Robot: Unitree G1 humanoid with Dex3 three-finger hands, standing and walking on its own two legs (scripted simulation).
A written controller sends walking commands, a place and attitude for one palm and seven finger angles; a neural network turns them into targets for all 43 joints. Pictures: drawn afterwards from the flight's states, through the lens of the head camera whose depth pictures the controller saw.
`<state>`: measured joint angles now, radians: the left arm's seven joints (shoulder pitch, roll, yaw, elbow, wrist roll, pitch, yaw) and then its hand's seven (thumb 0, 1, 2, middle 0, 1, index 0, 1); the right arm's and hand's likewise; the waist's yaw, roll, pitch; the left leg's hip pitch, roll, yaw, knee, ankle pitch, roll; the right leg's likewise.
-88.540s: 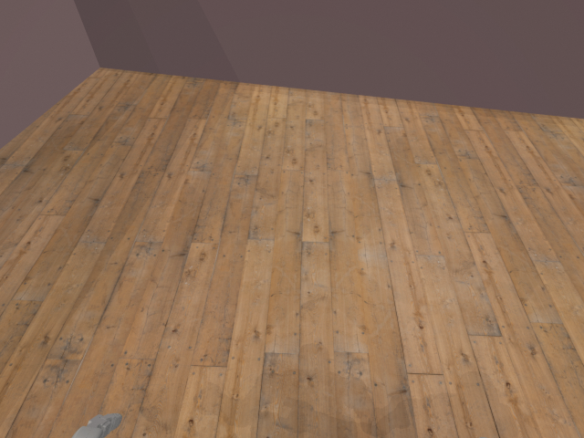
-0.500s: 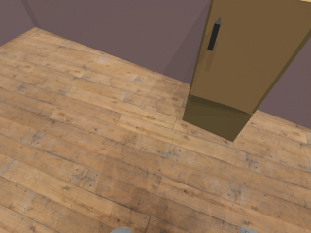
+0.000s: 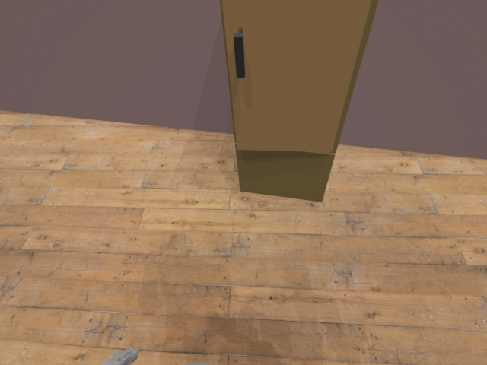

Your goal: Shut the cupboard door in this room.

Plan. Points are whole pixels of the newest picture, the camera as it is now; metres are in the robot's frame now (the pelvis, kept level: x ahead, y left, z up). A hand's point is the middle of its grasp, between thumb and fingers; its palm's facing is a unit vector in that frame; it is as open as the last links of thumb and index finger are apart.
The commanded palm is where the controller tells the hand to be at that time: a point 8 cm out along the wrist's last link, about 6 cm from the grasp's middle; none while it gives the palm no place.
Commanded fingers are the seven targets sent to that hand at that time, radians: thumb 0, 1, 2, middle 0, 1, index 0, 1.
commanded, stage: take the last steps up to it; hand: left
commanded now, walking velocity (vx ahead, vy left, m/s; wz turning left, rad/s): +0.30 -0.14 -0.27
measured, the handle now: (240, 52) +0.89 +0.04 +0.04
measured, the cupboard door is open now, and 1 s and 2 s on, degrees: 6 6 6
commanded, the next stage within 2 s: come to a stop and stand still in 1.12 s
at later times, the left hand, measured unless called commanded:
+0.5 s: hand (152, 362) +0.15 +0.19 -0.16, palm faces -0.12 -0.98 -0.14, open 7.4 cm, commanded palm none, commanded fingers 0.00 0.90 0.90 -0.20 -0.30 -0.20 -0.30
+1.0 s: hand (232, 267) +0.33 +0.05 -0.15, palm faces -0.11 -0.97 -0.22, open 7.2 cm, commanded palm none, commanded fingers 0.00 0.90 0.90 -0.20 -0.30 -0.20 -0.30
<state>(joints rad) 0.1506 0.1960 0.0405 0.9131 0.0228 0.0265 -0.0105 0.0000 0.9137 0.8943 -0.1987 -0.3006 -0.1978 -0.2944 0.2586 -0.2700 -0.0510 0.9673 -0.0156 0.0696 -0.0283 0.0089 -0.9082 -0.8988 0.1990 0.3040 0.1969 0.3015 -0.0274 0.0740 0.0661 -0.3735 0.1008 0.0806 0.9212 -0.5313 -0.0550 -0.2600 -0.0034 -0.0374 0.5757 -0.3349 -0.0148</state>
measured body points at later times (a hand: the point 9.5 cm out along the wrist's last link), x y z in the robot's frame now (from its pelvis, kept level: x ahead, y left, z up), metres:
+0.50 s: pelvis +0.09 +0.01 +0.02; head +0.11 +0.04 +0.47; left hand +0.16 +0.25 -0.15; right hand +0.03 -0.23 -0.11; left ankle +0.04 +0.12 -0.73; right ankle +0.07 -0.15 -0.63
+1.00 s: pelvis +0.26 -0.13 +0.01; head +0.28 -0.14 +0.46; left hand +0.34 +0.10 -0.13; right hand +0.25 -0.36 -0.14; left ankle +0.27 +0.00 -0.66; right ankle +0.24 -0.20 -0.73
